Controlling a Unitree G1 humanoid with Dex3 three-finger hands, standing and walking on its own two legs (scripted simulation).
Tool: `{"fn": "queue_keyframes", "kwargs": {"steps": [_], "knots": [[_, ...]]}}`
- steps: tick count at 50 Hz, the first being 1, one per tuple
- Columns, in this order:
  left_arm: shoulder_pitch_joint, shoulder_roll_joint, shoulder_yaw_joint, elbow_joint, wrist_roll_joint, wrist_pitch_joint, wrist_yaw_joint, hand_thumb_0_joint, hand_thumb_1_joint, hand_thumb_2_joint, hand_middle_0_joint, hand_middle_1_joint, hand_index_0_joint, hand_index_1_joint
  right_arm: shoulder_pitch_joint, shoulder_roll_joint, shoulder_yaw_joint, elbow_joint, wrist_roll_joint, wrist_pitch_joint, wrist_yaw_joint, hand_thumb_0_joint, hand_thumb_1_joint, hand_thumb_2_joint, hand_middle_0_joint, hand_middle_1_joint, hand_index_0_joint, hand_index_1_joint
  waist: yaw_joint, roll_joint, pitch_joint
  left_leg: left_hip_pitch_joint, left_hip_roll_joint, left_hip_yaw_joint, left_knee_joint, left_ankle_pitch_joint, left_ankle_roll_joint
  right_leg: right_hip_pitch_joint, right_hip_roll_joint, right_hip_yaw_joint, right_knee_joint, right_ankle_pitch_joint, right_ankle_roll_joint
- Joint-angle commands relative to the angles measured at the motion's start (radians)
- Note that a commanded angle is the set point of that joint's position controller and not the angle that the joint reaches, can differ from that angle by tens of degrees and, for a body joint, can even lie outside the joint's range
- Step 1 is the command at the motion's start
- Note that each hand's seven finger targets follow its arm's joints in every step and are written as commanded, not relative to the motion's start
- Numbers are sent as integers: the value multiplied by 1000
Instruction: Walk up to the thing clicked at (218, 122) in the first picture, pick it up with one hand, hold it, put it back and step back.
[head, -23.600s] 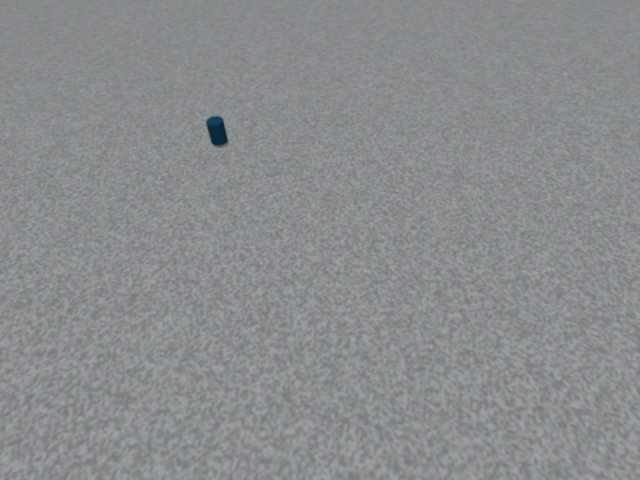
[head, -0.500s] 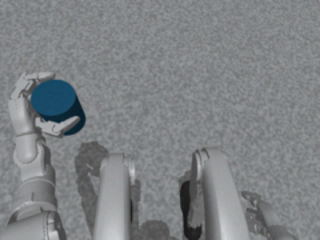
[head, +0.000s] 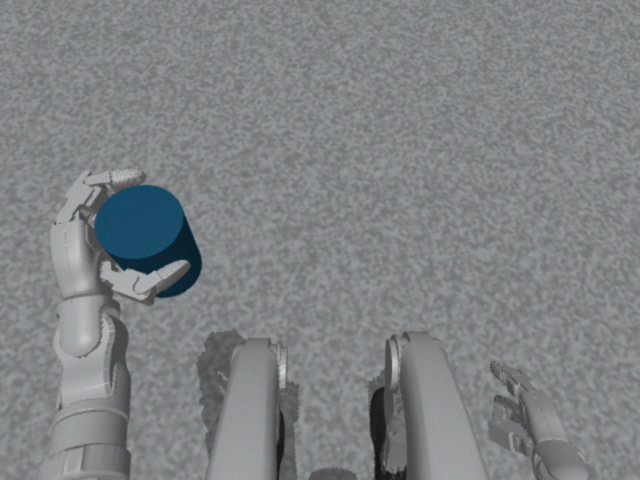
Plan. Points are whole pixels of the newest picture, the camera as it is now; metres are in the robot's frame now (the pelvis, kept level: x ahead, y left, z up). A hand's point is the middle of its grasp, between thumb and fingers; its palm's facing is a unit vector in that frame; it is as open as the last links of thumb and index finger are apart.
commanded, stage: lift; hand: left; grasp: from the side
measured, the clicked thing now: (155, 245) +0.38 +0.22 -0.02
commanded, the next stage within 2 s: hold in 1.52 s
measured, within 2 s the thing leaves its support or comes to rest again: neither
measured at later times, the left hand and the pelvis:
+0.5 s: hand (86, 155) +0.38 +0.20 +0.18, palm faces +0.24 -0.97 -0.02, open 11.9 cm; pelvis +0.04 +0.00 +0.14, yaw +0 degrees
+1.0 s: hand (67, 78) +0.39 +0.18 +0.24, palm faces +0.24 -0.97 -0.03, open 11.9 cm; pelvis +0.06 -0.01 +0.20, yaw +1 degrees
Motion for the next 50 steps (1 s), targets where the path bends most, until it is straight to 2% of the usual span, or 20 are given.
{"fn": "queue_keyframes", "kwargs": {"steps": [1,7,8,11,13,16,17,18,20,21,23,24,30,36,37,40,41,44,49,50], "knots": [[-121,137,26,-257,-13,-27,48,0,-39,1202,-1151,-1354,-1182,-1347,54,-154,-64,-102,7,-39,-22,0,-912,-900,200,300,200,300,-1,50,-512,447,-2,-5,-385,150,23,459,26,-5,-291,130,-54],[-101,143,-14,-372,-2,6,65,0,-43,1201,-1158,-1354,-1189,-1347,77,-134,-61,-98,9,-48,-35,0,-911,-900,199,300,199,300,-4,59,-499,600,3,-5,-496,224,19,609,31,-5,-411,192,-50],[-52,113,-42,-328,5,20,65,0,-52,1204,-1162,-1363,-1193,-1355,78,-130,-60,-98,9,-50,-39,0,-915,-901,200,300,199,300,-13,44,-471,608,3,0,-509,245,20,641,33,-5,-437,214,-48],[-54,126,-21,-337,6,39,72,0,-81,1201,-1170,-1363,-1199,-1358,86,-118,-56,-91,10,-54,-45,0,-914,-901,200,300,199,300,-4,37,-427,658,5,5,-563,280,20,719,37,-3,-502,248,-48],[-45,68,-71,-345,-4,43,69,0,-32,1202,-1165,-1355,-1195,-1348,94,-114,-51,-89,8,-58,-42,0,-904,-898,200,300,199,300,-10,38,-406,716,10,-8,-599,317,14,726,42,-16,-519,273,-51],[-11,99,-27,-279,-1,45,76,0,-48,1203,-1176,-1362,-1205,-1356,89,-111,-52,-84,9,-65,-42,0,-905,-898,200,300,199,300,2,1,-323,716,12,-2,-646,296,20,789,44,-15,-583,261,-46],[-39,109,-31,-311,10,38,78,0,-61,1182,-1167,-1342,-1197,-1336,87,-109,-55,-84,5,-67,-41,0,-903,-897,199,300,199,300,4,18,-321,740,12,2,-666,295,19,802,43,-11,-603,264,-47],[-49,80,-71,-326,15,34,77,0,-80,1174,-1161,-1337,-1191,-1330,93,-103,-50,-87,2,-69,-38,0,-906,-898,200,300,199,300,1,45,-326,780,14,-1,-684,315,14,810,42,-11,-606,276,-49],[-13,58,-82,-298,16,31,80,0,-75,1174,-1161,-1334,-1189,-1329,91,-99,-48,-94,1,-70,-36,0,-905,-898,200,300,199,300,4,32,-291,815,17,-6,-718,303,12,820,44,-17,-636,260,-48],[-43,78,-56,-317,13,23,85,0,-64,1171,-1154,-1328,-1183,-1322,94,-99,-49,-93,0,-73,-35,0,-899,-896,200,300,199,300,11,33,-300,828,17,-6,-733,302,12,843,45,-16,-651,260,-48],[-27,74,-60,-323,21,14,92,0,-61,1166,-1156,-1320,-1182,-1316,93,-94,-49,-95,-5,-77,-32,0,-906,-898,199,300,199,300,22,48,-302,857,15,-1,-760,309,10,878,44,-15,-675,268,-47],[-14,54,-83,-304,25,17,92,0,-75,1162,-1151,-1317,-1178,-1314,103,-91,-46,-90,-9,-77,-31,0,-909,-899,199,300,199,300,12,50,-295,875,17,-2,-772,331,9,895,46,-16,-687,287,-48],[-20,46,-105,-325,37,5,100,0,-68,1148,-1149,-1300,-1172,-1299,110,-83,-42,-94,-18,-78,-30,0,-910,-900,199,300,199,300,12,35,-282,939,16,5,-839,324,10,989,48,-17,-762,292,-44],[-54,54,-101,-327,47,6,117,0,-37,1170,-1157,-1310,-1176,-1313,116,-84,-41,-87,-23,-79,-34,0,-911,-901,199,300,199,300,11,29,-245,990,17,14,-892,344,11,1059,50,-16,-822,320,-40],[-6,24,-113,-281,44,12,116,0,-29,1187,-1167,-1324,-1186,-1327,113,-82,-41,-88,-23,-79,-33,0,-908,-900,199,300,199,300,8,5,-219,988,17,15,-903,351,10,1068,50,-17,-833,326,-40],[-57,46,-96,-339,39,7,123,0,-79,1174,-1168,-1320,-1186,-1325,119,-70,-37,-86,-24,-76,-36,0,-911,-901,199,300,199,300,20,9,-217,1018,15,21,-934,353,12,1121,49,-15,-865,332,-37],[-13,-11,-138,-257,40,17,117,0,-80,1178,-1158,-1315,-1175,-1321,117,-71,-35,-83,-26,-77,-34,0,-911,-901,199,300,199,300,6,8,-194,1020,16,21,-938,363,10,1107,51,-16,-866,341,-40],[-51,28,-109,-283,48,15,126,0,-48,1171,-1135,-1295,-1153,-1299,122,-75,-43,-79,-30,-76,-35,0,-906,-900,199,300,199,300,10,11,-185,1046,19,22,-957,385,8,1128,53,-17,-888,361,-40],[-49,11,-127,-286,51,13,122,0,-16,1175,-1147,-1306,-1166,-1309,117,-72,-39,-84,-33,-69,-32,0,-907,-900,199,300,199,300,21,27,-176,1095,21,21,-999,420,0,1170,55,-23,-906,380,-45],[-59,23,-108,-284,47,10,121,0,-24,1184,-1144,-1309,-1162,-1313,117,-73,-41,-80,-34,-67,-32,0,-906,-900,199,300,199,300,23,24,-187,1099,21,20,-1002,425,0,1178,55,-23,-911,382,-46]]}}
